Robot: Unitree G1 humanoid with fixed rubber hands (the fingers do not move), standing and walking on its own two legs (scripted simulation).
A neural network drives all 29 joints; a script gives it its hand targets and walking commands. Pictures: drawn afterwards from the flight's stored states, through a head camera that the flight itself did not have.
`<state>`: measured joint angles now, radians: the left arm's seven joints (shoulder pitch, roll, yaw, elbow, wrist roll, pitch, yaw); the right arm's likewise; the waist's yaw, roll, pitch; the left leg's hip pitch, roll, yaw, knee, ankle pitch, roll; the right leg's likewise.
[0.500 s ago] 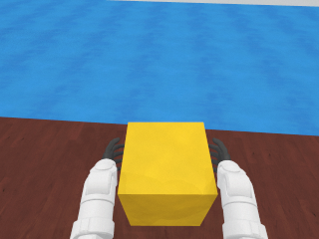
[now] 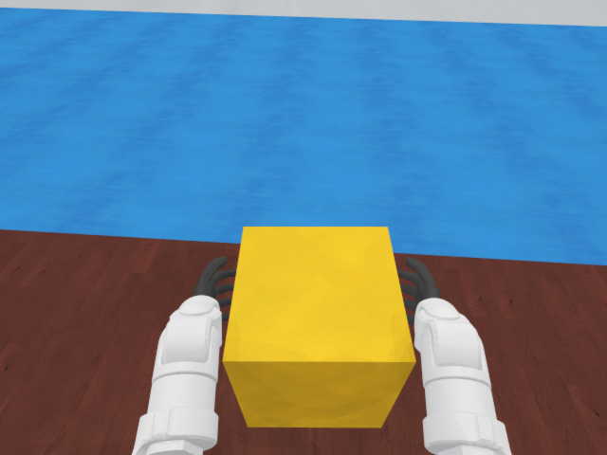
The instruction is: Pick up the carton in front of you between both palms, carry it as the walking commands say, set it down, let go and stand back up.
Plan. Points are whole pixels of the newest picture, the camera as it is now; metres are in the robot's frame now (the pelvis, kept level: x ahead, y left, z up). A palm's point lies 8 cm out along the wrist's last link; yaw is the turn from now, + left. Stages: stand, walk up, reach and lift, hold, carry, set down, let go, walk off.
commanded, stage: hold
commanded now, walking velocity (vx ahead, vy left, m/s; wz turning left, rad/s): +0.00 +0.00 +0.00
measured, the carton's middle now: (314, 331) +0.30 +0.00 -0.02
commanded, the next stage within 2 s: carry in 0.28 s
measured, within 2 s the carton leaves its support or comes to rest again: neither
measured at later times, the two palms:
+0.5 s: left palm (220, 279) +0.32 +0.13 +0.07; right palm (434, 287) +0.32 -0.17 +0.07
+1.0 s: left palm (266, 178) +0.55 +0.09 +0.08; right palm (431, 185) +0.54 -0.21 +0.08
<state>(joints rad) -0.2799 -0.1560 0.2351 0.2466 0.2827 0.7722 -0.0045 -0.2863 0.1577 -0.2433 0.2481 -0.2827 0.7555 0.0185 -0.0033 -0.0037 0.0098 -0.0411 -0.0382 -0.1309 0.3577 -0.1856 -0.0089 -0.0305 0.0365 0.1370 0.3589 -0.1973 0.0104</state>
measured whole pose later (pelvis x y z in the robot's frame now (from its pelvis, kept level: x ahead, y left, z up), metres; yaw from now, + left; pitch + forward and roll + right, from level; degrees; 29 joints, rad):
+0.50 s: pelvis +0.03 -0.01 -0.01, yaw -1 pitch +1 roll +0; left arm -0.24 -0.13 0.17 0.06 0.18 0.88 0.03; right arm -0.24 0.14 -0.17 0.05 -0.20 0.87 -0.03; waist 0.00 0.02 -0.15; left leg -0.25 0.03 -0.04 0.55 -0.33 -0.02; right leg -0.24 -0.01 0.00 0.54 -0.32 0.01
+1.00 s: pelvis +0.27 -0.05 -0.02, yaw +0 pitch +4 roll -1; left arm -0.20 -0.14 0.10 -0.32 0.11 1.22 0.09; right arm -0.19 0.12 -0.14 -0.37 -0.09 1.23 -0.10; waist -0.02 0.04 -0.13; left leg -0.20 0.11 0.09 0.82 -0.49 -0.04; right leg -0.43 -0.02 -0.25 0.58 -0.22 -0.08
